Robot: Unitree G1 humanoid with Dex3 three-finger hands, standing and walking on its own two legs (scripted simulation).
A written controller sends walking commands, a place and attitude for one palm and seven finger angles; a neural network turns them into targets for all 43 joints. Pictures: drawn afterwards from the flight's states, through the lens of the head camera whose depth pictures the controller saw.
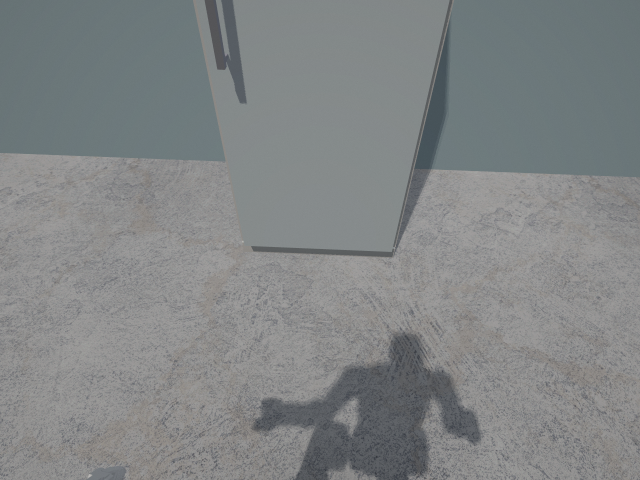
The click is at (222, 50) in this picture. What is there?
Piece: fridge door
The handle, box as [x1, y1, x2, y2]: [205, 0, 227, 69]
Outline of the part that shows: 205,0 217,69 224,69 226,66 225,62 227,59 227,54 223,52 215,0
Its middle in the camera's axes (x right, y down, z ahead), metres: -0.24 -0.56 +0.85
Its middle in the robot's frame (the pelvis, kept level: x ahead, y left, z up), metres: +1.02 +0.30 +0.23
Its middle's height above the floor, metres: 1.00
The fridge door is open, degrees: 0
